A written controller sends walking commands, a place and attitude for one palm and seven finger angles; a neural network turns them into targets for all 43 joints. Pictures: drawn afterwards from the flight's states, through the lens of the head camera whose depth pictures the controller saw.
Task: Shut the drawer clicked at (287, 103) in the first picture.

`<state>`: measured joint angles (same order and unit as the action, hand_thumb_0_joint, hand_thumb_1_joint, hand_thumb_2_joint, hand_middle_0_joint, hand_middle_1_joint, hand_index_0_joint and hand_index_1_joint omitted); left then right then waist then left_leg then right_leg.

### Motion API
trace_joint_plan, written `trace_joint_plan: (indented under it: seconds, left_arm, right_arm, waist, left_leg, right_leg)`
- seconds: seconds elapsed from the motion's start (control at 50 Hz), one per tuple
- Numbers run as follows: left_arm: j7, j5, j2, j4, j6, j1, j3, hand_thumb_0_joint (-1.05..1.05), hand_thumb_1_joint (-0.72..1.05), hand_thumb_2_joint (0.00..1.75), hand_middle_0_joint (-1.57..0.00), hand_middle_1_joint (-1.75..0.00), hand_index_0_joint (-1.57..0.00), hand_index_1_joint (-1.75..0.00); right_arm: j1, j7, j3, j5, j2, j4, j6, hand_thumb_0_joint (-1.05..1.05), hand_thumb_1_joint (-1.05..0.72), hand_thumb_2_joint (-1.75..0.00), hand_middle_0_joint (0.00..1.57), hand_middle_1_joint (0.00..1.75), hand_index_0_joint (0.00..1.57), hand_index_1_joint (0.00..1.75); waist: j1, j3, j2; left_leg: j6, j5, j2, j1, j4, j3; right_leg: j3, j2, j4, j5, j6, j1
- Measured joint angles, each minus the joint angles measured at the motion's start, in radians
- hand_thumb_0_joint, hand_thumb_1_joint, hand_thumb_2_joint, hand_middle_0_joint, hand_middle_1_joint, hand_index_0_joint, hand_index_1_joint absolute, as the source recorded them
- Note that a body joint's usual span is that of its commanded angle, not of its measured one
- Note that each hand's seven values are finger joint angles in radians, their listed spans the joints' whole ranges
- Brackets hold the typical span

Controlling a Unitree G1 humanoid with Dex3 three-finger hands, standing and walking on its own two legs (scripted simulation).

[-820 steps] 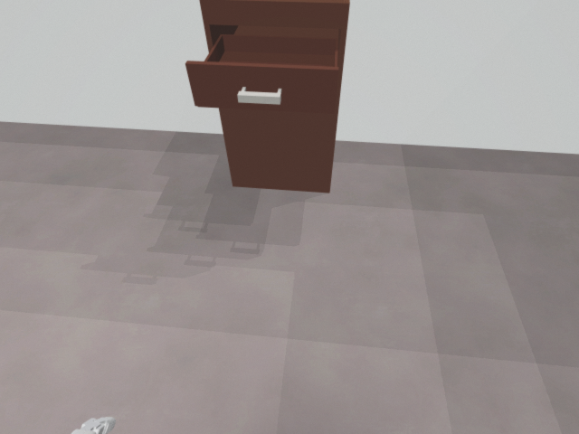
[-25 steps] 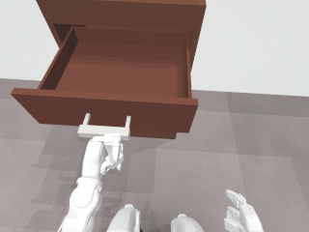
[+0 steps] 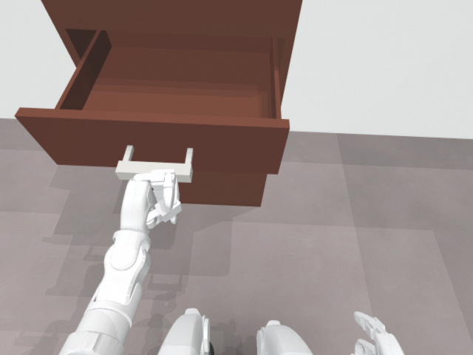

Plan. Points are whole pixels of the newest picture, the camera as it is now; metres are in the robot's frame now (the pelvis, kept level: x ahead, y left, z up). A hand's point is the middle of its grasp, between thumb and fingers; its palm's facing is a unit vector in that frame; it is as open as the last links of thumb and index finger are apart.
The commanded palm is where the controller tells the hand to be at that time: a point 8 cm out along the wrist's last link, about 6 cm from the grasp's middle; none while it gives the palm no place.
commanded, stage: push the drawer shut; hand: left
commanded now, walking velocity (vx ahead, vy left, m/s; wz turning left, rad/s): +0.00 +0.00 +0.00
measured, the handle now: (157, 161) +0.44 +0.14 +0.04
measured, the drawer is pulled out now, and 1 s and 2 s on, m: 0.25 0.11 0.00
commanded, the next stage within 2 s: none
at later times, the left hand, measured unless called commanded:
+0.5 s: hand (182, 167) +0.43 +0.10 +0.04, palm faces -0.05 -1.00 -0.05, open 3.1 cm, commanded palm +0.41 +0.16 +0.04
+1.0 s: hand (186, 138) +0.50 +0.10 +0.04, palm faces -0.03 -1.00 -0.05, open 3.1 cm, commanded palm +0.48 +0.15 +0.04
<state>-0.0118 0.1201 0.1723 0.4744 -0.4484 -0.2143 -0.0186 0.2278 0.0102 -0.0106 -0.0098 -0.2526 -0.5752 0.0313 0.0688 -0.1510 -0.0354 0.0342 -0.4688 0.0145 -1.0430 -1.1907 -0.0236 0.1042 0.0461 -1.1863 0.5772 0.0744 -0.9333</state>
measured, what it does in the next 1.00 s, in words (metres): stands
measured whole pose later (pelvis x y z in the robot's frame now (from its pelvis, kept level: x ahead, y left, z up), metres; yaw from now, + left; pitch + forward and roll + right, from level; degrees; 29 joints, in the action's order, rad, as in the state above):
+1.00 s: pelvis -0.01 +0.02 -0.01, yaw -2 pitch +24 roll -3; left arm -0.05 0.02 0.27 1.13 -0.53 -0.84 0.22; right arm 0.34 0.05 -0.01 0.04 -0.25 -0.63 0.07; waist 0.19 -0.15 -0.05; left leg 0.06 -0.47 0.03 -1.19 -1.24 -0.04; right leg 0.09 0.06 -1.22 0.56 0.05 -1.08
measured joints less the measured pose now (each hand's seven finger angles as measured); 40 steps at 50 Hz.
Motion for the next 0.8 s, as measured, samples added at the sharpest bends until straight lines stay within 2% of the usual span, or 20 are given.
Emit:
trace_joint_plan:
  seconds: [0.44,0.8]
  left_arm:
    - [-0.049,-0.039,0.001,0.295,-0.038,-0.284,0.087,0.00,0.79,0.90,-1.40,-1.60,-1.40,-1.60]
    - [-0.049,-0.076,0.037,0.518,-0.088,-0.482,0.181,0.01,0.77,0.89,-1.40,-1.60,-1.40,-1.60]
  right_arm:
    - [0.051,0.026,0.007,0.021,0.003,-0.038,0.012,0.01,-0.91,-0.90,0.20,0.30,0.20,0.30]
    - [0.096,0.038,0.005,0.039,0.002,-0.055,0.027,0.00,-0.91,-0.90,0.20,0.30,0.20,0.30]
  waist:
    - [0.045,-0.004,-0.009]
    - [0.080,0.000,-0.011]
  left_leg:
    - [0.019,0.009,0.000,-0.049,0.000,-0.017]
    - [0.025,0.004,0.005,-0.093,-0.020,-0.020]
  right_leg:
    - [-0.016,-0.002,0.002,-0.017,-0.018,-0.052]
    - [-0.020,0.002,-0.013,-0.017,-0.023,-0.096]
